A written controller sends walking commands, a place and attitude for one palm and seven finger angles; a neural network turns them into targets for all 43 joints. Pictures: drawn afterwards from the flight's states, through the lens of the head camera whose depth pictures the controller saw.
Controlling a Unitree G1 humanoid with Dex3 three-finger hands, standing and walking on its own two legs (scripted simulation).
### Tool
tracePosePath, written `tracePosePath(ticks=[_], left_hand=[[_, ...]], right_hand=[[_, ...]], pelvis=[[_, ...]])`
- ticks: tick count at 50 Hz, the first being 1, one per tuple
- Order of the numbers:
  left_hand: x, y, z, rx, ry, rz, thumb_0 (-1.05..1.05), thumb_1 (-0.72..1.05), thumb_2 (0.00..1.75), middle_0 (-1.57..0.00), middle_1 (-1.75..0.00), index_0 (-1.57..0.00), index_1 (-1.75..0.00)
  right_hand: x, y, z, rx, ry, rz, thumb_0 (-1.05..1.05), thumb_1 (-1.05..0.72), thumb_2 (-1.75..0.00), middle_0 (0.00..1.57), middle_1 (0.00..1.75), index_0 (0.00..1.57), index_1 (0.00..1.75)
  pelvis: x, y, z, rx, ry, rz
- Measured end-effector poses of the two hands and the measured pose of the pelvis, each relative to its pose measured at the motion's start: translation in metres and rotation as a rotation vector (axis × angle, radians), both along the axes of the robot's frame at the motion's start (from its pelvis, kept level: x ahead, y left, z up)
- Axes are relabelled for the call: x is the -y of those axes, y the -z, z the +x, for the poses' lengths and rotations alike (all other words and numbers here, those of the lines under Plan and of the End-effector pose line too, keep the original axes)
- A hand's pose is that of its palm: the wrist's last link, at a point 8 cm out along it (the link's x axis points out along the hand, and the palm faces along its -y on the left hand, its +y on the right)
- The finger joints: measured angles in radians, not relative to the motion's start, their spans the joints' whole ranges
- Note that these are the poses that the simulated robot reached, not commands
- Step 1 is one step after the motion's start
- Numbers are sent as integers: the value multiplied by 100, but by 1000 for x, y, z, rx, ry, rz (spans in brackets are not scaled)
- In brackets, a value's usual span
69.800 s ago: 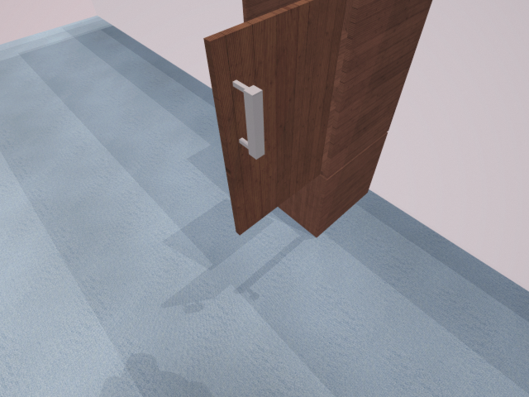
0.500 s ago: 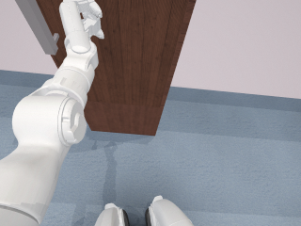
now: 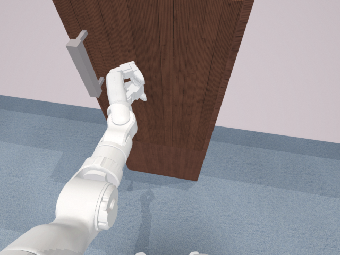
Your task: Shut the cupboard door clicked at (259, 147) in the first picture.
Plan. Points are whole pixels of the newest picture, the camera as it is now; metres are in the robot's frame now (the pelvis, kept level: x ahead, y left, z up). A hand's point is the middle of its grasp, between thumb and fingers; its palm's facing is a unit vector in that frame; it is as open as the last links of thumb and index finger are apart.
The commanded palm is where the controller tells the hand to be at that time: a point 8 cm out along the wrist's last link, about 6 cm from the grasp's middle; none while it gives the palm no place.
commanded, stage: draw the hand back to the body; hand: left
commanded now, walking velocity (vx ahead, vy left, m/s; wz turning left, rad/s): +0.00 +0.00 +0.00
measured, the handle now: (90, 65) +0.57 +0.16 +0.11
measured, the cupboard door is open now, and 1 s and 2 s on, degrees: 0 0 0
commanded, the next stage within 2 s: step back with the hand held close in 1.64 s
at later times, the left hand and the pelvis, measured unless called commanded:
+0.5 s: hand (100, 120) +0.36 +0.10 +0.16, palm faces +0.12 -0.99 -0.04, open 3.1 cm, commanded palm +0.32 +0.15 +0.16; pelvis -0.01 -0.02 +0.02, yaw +1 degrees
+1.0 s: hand out of the picture +0.23 +0.23 +0.18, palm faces +0.28 -0.92 -0.29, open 4.2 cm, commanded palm +0.18 +0.27 +0.20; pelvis -0.02 +0.02 +0.04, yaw +1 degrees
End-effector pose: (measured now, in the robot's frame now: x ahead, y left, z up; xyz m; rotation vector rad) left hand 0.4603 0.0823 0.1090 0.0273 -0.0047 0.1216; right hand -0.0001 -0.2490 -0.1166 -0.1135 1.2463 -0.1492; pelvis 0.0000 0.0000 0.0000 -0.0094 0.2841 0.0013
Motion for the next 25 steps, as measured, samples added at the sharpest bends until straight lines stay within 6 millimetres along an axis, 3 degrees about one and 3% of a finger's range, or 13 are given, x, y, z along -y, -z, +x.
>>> tracePosePath(ticks=[5,10,18,25], left_hand=[[1,-12,1,3,10,-8,1,90,90,-130,-150,-130,-150],[-8,-23,-11,41,9,-14,1,90,90,-130,-150,-130,-149],[-53,-20,-76,16,-45,-8,1,90,90,-130,-150,-129,-149],[-72,-47,-130,90,1,24,1,90,90,-130,-150,-129,-149]], right_hand=[[5,-3,45,92,-44,-9,0,-91,-90,20,30,20,29],[11,-8,69,159,-49,-1,0,-91,-90,20,30,20,29],[16,-22,89,233,-48,14,1,-91,-90,20,30,20,29],[18,-38,117,352,-80,-20,1,-91,-90,20,30,20,29]], pelvis=[[7,-2,1,17,-16,7],[11,-6,4,33,-1,18],[20,-18,5,136,5,28],[23,-22,-10,217,-18,20]])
